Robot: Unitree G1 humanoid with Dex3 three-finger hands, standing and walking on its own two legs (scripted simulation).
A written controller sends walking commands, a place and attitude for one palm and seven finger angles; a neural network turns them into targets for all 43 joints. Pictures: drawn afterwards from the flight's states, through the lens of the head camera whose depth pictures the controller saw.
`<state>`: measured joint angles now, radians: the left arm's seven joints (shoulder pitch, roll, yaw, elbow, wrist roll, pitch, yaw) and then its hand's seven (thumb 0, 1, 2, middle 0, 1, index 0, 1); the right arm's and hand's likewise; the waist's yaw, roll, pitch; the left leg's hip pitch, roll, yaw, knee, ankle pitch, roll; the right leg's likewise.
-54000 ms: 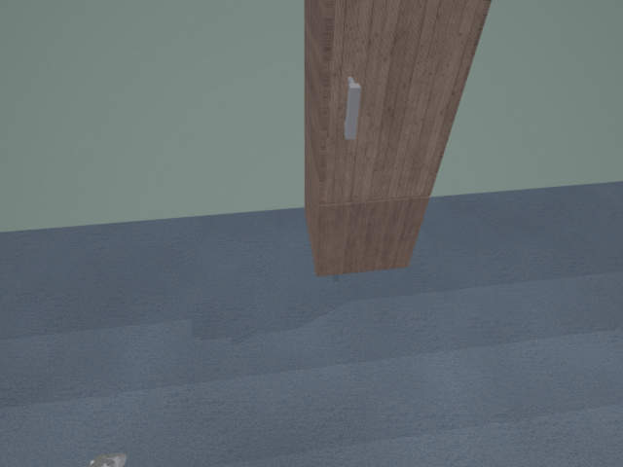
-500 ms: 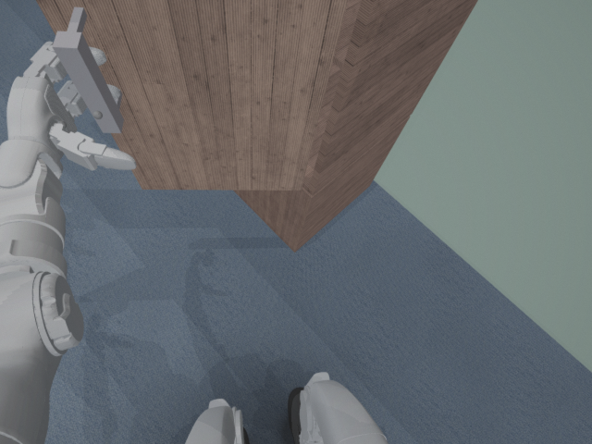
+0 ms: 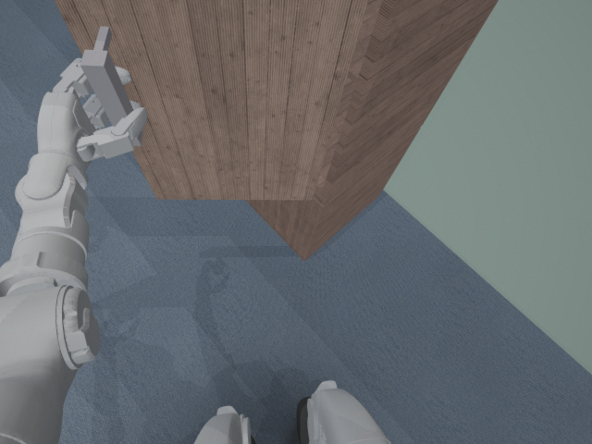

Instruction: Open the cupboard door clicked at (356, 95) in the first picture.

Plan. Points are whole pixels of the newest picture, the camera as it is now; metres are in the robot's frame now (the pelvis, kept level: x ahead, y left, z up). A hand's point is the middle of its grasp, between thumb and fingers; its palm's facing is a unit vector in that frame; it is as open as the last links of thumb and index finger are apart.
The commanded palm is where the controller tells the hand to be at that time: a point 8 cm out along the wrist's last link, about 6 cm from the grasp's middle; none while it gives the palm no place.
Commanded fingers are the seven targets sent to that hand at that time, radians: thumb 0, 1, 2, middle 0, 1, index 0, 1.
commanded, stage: close the thumb around the handle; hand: left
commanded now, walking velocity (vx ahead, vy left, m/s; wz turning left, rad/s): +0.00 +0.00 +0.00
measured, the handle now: (119, 90) +0.57 +0.19 +0.07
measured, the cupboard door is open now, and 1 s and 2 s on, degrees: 50 75 100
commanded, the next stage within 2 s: pull the door open along its arc in 0.18 s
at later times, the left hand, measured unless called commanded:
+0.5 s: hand (126, 135) +0.50 +0.17 +0.07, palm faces -0.06 -1.00 -0.03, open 6.5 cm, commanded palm +0.46 +0.22 +0.07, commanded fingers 0.00 0.90 0.90 -0.40 -1.35 -0.40 -1.35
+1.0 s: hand (173, 214) +0.38 +0.11 +0.07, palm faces +0.29 -0.96 +0.07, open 6.6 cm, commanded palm +0.33 +0.17 +0.07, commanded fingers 0.00 0.90 0.90 -0.40 -1.35 -0.40 -1.35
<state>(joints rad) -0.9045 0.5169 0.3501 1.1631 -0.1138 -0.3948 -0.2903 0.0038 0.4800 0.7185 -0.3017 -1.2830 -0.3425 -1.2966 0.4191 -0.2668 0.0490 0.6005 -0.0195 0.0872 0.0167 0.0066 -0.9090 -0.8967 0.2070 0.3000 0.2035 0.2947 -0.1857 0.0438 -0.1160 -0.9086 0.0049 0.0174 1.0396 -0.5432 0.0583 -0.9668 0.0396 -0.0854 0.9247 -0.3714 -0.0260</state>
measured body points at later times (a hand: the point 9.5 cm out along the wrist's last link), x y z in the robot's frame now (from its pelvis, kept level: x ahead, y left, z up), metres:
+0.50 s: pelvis +0.00 -0.01 +0.00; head +0.13 +0.00 +0.43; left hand +0.50 +0.23 +0.07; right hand +0.00 -0.28 -0.11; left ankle -0.04 +0.07 -0.67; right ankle +0.03 -0.11 -0.67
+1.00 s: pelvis +0.00 -0.02 +0.01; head +0.08 -0.03 +0.46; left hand +0.36 +0.16 +0.07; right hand +0.14 -0.25 -0.10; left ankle -0.04 +0.07 -0.67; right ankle +0.03 -0.11 -0.67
